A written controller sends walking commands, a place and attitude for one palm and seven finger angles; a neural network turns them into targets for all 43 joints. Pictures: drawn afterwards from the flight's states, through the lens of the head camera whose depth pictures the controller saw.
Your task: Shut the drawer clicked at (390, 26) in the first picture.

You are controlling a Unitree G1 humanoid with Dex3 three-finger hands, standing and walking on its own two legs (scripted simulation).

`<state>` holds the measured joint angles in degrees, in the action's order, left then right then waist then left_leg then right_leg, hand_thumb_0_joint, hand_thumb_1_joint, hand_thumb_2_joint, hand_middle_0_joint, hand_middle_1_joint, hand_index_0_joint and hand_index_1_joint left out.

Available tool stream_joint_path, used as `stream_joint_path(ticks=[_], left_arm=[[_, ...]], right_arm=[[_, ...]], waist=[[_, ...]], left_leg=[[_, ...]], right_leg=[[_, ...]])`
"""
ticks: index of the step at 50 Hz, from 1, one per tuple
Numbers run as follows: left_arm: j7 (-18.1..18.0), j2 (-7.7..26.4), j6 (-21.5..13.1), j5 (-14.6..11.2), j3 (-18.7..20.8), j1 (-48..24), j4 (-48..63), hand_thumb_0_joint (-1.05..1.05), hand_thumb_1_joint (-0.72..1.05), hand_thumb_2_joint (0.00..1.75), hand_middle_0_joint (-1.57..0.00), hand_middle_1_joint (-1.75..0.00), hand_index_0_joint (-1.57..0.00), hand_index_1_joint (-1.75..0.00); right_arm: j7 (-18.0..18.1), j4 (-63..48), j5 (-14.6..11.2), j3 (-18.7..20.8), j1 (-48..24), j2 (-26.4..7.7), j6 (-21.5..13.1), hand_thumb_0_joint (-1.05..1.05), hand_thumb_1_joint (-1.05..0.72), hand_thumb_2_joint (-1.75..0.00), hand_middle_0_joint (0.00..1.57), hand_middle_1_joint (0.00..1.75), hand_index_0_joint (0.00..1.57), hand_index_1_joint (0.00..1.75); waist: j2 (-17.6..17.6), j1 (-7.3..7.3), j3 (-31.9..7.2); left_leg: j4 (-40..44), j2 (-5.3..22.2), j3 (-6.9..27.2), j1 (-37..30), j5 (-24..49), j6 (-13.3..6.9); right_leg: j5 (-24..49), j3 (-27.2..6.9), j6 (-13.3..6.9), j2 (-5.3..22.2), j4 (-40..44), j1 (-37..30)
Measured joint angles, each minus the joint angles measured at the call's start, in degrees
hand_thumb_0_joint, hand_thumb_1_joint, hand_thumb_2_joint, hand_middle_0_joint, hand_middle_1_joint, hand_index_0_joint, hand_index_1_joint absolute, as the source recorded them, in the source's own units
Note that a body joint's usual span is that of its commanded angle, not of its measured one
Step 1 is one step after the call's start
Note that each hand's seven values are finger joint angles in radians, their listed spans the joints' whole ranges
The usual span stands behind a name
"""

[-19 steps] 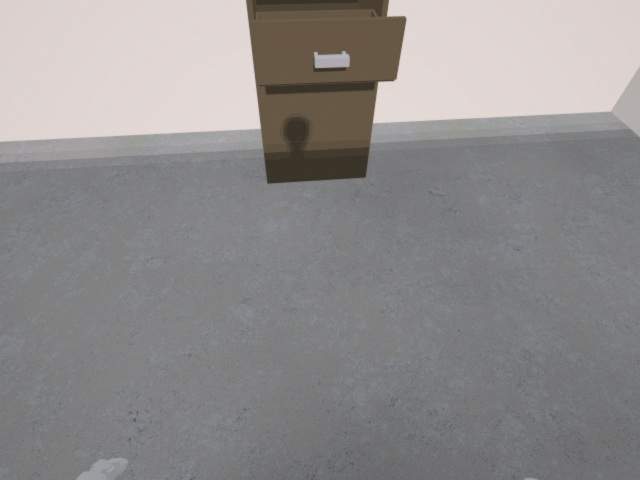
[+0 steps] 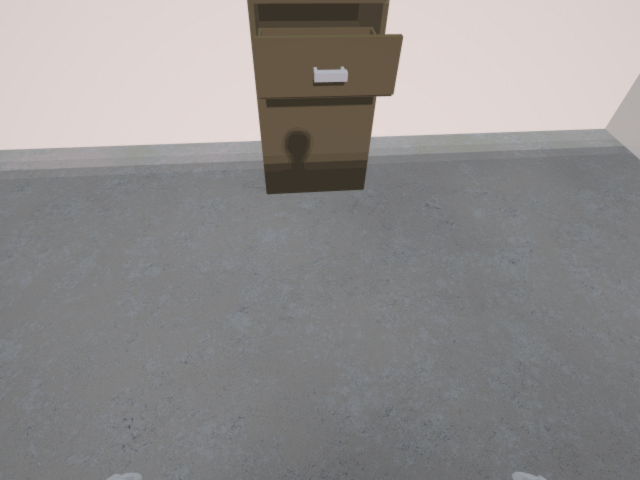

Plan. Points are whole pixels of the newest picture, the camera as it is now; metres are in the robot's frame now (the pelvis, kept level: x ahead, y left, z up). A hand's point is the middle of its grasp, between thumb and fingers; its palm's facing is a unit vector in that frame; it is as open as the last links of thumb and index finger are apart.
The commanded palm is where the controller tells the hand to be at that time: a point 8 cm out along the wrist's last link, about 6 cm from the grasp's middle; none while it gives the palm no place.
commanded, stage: stand and wait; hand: left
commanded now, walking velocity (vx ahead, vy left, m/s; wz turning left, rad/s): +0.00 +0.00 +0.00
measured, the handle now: (329, 72) +1.21 +0.05 -0.03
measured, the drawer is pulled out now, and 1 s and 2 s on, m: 0.30 0.30 0.30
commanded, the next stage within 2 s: look at it before walking up in 0.58 s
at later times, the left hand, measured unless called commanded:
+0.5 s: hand out of the picture +0.06 +0.24 -0.15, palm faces -0.03 -0.94 -0.34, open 7.4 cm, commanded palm none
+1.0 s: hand out of the picture +0.05 +0.23 -0.15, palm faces -0.03 -0.94 -0.34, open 7.4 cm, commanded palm none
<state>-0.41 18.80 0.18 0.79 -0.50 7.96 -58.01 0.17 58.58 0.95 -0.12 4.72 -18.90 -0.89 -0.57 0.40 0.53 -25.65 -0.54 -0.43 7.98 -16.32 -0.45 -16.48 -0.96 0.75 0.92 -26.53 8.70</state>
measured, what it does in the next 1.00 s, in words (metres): stands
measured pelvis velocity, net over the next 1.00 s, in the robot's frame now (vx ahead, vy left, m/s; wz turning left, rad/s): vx -0.02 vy -0.01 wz -0.01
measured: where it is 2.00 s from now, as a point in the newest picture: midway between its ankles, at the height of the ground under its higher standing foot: outside the picture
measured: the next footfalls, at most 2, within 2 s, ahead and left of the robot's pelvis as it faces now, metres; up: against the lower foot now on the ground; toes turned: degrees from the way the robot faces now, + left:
none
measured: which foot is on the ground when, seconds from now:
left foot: down 0.00-1.00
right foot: down 0.00-1.00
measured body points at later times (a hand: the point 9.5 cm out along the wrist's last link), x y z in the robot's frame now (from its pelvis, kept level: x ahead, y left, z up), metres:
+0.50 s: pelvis -0.02 -0.01 +0.00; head -0.02 -0.01 +0.45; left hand +0.06 +0.29 -0.12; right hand +0.05 -0.31 -0.13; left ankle -0.03 +0.11 -0.74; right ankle -0.02 -0.13 -0.74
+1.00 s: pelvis -0.02 -0.01 +0.01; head -0.02 -0.01 +0.46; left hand +0.05 +0.28 -0.13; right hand +0.05 -0.31 -0.13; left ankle -0.03 +0.11 -0.74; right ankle -0.02 -0.13 -0.74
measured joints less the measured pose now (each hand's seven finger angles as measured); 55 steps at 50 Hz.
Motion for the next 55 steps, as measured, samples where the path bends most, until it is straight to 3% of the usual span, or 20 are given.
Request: stream_joint_path(ticks=[17,55], left_arm=[[0.2,1.03,-0.07,-0.18,0.27,0.76,-3.66,0.0,0.9,0.9,-0.2,-0.3,-0.2,-0.3],[0.33,0.56,-0.54,-0.03,0.15,0.27,-4.49,0.0,0.9,0.9,-0.2,-0.3,-0.2,-0.3]], right_arm=[[-0.11,4.51,-0.3,-0.07,2.94,-1.07,0.3,0.01,-0.9,-0.9,0.2,0.3,0.21,0.3],[-0.27,5.4,-0.36,-0.17,2.19,-0.73,-0.13,0.01,-0.9,-0.9,0.2,0.3,0.21,0.3]], waist=[[0.52,-0.4,1.14],[0.45,-0.36,1.03]], left_leg=[[2.75,0.8,0.16,-0.5,2.76,0.78],[4.63,1.35,0.0,-0.56,4.37,1.24]], right_leg=[[2.74,0.18,-0.71,-0.79,2.65,-0.42],[4.45,0.02,-1.08,-1.32,4.48,-0.33]])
